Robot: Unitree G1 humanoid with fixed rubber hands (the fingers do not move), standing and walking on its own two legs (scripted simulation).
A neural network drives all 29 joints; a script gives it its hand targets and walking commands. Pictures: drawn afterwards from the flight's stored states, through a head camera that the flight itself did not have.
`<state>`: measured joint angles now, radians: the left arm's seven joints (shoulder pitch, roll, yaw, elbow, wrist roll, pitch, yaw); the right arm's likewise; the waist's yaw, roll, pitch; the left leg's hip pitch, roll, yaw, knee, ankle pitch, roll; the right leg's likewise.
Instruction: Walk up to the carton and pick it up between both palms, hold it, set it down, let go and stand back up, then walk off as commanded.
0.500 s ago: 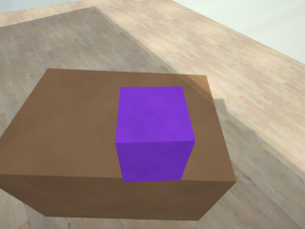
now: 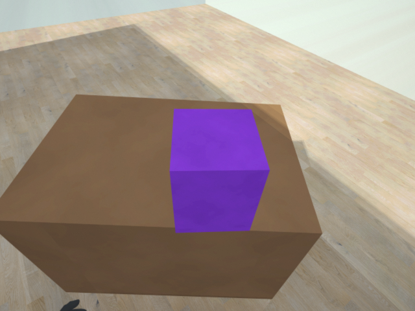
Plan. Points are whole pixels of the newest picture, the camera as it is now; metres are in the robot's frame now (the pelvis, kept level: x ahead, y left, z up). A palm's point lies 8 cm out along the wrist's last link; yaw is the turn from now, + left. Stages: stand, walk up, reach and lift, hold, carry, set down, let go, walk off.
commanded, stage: walk off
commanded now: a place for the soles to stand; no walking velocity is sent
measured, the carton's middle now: (213, 171) +0.45 +0.00 -0.02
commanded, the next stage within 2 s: none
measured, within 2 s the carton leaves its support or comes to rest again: neither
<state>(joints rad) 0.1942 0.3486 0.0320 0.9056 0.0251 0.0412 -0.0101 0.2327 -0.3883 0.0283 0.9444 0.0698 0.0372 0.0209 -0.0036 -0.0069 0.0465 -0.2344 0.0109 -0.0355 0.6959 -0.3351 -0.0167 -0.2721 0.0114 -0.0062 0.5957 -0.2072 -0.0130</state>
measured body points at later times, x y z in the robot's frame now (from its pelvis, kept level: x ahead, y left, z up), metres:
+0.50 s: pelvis -0.15 -0.04 -0.01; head -0.11 -0.06 +0.43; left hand -0.08 +0.28 -0.12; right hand -0.02 -0.33 -0.14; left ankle -0.02 +0.12 -0.69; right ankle -0.12 -0.11 -0.72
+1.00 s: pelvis -0.30 +0.01 -0.03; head -0.27 +0.00 +0.42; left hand -0.18 +0.32 -0.12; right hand -0.27 -0.31 -0.15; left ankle -0.29 +0.12 -0.73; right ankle -0.12 -0.11 -0.72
